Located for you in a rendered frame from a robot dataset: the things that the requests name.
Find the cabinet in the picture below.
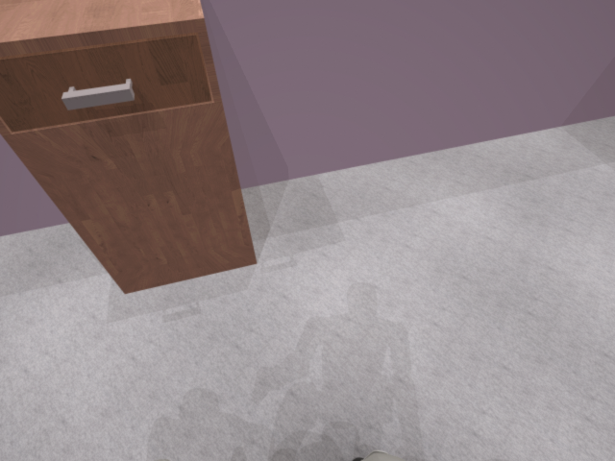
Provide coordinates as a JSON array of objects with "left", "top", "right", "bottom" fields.
[{"left": 0, "top": 0, "right": 257, "bottom": 294}]

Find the drawer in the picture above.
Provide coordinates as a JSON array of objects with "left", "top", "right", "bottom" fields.
[{"left": 0, "top": 32, "right": 211, "bottom": 132}]

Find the handle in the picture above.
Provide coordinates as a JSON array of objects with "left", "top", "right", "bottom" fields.
[{"left": 61, "top": 79, "right": 135, "bottom": 110}]

